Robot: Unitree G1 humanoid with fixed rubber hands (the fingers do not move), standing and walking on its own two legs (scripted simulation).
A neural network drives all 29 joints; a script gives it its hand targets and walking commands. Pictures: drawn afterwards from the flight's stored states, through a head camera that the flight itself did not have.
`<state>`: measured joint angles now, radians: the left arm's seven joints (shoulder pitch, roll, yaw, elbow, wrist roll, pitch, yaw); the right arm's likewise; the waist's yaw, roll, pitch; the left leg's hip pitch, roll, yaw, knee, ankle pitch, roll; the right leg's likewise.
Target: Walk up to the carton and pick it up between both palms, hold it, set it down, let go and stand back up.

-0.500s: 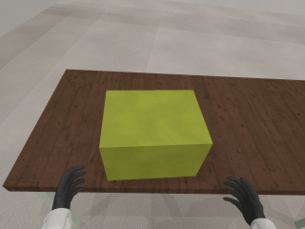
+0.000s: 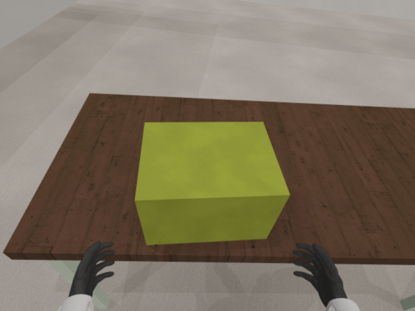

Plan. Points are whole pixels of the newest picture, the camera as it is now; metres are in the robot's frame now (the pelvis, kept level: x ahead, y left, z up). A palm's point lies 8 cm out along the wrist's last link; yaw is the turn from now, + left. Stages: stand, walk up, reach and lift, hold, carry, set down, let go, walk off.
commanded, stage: set down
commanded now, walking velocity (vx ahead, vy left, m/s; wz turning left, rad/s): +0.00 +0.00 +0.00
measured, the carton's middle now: (206, 181) +0.41 +0.03 +0.00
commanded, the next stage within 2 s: let go in 0.92 s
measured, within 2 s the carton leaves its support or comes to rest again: neither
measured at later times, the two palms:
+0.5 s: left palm (84, 299) +0.15 +0.24 -0.06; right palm (317, 297) +0.19 -0.20 -0.04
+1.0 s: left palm (79, 309) +0.14 +0.25 -0.08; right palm out of the picture +0.17 -0.19 -0.07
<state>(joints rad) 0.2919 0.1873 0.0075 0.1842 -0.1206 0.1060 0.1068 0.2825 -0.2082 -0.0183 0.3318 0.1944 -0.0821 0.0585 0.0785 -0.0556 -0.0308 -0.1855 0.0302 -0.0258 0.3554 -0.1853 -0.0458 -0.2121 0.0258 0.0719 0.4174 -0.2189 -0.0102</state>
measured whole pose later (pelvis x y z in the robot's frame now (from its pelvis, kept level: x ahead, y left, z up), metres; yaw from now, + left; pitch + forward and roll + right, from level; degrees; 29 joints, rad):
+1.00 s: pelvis +0.01 +0.01 +0.00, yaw +0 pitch +1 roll +0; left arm 0.28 0.23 0.01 0.40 -0.12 0.12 0.03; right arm 0.27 -0.13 -0.01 0.56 0.05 -0.15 0.00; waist 0.07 -0.05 0.01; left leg -0.19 0.03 -0.02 0.39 -0.22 -0.04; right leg -0.20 0.03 0.07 0.42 -0.23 -0.01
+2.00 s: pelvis +0.02 +0.02 +0.00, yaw +0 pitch -1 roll -1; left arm 0.28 0.34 0.03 0.84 -0.05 -0.02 0.00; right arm 0.25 -0.33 -0.03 0.66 -0.01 -0.03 0.00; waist 0.05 -0.01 0.02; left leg -0.19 0.03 -0.02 0.48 -0.28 -0.02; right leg -0.16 0.03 0.07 0.43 -0.26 0.01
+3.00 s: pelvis +0.00 +0.02 +0.00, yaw +0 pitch -2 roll -1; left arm 0.28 0.35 0.03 0.95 -0.05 -0.03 0.00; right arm 0.25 -0.34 -0.02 0.72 -0.01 -0.03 -0.01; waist 0.05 0.00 0.01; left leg -0.19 0.03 -0.02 0.48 -0.25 -0.02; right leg -0.16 0.03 0.07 0.43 -0.23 0.01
